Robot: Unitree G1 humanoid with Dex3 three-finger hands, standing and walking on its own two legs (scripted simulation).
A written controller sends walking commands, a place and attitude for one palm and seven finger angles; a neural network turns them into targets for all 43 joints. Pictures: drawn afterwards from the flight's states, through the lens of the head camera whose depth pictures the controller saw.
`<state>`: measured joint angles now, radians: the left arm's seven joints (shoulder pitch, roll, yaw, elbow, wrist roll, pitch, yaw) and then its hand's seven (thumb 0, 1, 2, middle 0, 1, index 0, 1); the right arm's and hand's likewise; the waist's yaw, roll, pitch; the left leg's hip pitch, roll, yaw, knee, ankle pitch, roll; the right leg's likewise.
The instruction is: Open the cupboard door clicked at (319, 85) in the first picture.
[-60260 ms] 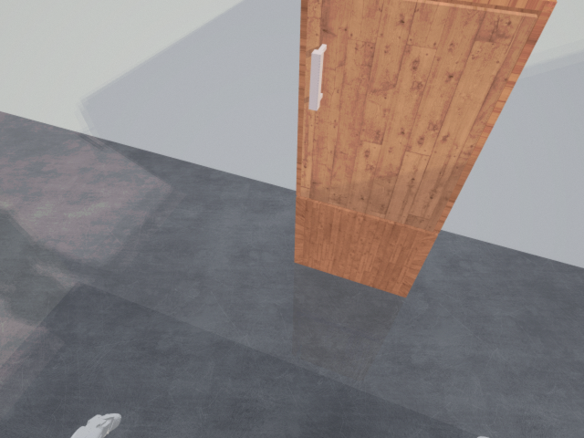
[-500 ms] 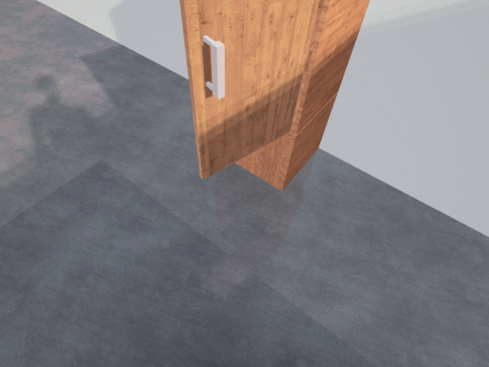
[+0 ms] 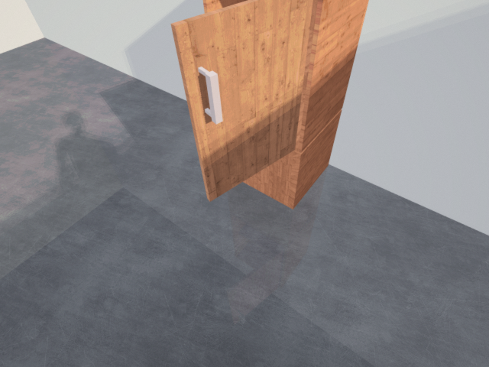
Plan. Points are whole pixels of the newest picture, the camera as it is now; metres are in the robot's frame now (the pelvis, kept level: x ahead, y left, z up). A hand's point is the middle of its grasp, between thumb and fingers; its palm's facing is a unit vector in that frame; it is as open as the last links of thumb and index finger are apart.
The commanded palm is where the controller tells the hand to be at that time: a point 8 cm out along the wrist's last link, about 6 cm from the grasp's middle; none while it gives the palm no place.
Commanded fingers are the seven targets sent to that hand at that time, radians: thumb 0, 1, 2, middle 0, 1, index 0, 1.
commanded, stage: let the arm hang, fingers relaxed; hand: left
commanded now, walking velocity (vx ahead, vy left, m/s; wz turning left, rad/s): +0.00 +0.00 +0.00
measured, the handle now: (209, 95) +0.71 +0.13 +0.07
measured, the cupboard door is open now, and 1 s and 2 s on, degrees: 76 76 76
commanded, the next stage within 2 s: look to check the result in 0.26 s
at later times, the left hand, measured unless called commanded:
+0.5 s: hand out of the picture +0.09 +0.21 -0.16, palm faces +0.00 -0.94 -0.33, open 7.4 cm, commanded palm none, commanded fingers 0.00 0.90 0.90 -0.20 -0.30 -0.20 -0.30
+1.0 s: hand out of the picture +0.11 +0.21 -0.16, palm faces -0.01 -0.94 -0.33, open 7.4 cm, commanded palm none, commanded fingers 0.00 0.90 0.90 -0.20 -0.30 -0.20 -0.30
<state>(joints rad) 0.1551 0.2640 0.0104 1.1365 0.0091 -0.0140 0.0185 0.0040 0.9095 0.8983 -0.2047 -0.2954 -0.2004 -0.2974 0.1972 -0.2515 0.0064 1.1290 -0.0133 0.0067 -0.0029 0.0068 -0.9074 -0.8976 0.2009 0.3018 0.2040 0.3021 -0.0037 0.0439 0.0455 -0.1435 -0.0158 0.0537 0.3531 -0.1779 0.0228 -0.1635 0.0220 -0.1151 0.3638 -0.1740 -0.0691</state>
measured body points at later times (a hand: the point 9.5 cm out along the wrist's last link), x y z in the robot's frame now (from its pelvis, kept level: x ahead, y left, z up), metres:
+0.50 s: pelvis +0.02 -0.02 +0.00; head +0.04 -0.04 +0.45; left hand +0.09 +0.26 -0.13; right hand +0.08 -0.30 -0.15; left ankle +0.01 +0.10 -0.75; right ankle +0.02 -0.07 -0.75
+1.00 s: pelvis +0.03 -0.02 +0.00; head +0.05 -0.03 +0.45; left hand +0.11 +0.26 -0.13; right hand +0.08 -0.31 -0.15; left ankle +0.01 +0.10 -0.75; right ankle +0.02 -0.07 -0.75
